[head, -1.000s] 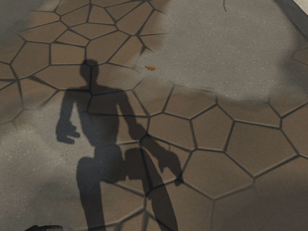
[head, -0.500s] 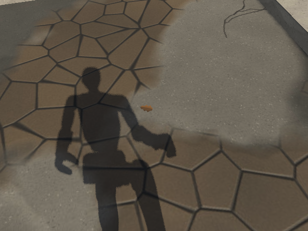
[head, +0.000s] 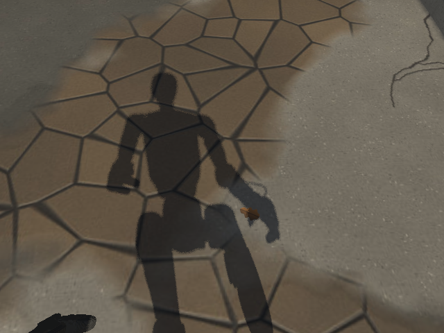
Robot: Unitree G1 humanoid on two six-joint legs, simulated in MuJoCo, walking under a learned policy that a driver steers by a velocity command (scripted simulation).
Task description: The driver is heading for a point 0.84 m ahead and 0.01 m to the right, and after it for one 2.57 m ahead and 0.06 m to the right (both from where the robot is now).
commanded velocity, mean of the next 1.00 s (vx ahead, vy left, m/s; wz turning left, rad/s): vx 0.23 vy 0.00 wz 0.12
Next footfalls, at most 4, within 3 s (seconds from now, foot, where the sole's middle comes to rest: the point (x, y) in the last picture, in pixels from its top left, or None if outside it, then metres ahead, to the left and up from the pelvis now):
0.14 right None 0.27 -0.14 -0.78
0.58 left None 0.39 0.14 -0.78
0.98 right None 0.36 -0.12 -0.78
1.50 left None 0.40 0.10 -0.78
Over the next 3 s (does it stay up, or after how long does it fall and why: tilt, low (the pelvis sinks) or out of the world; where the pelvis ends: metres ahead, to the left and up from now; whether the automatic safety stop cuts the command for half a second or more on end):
stays up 0.86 0.09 -0.01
